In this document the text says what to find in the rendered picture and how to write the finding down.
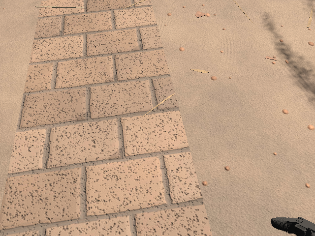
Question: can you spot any robot right hand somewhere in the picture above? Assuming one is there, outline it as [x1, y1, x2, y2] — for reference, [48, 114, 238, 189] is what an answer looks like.
[271, 216, 315, 236]

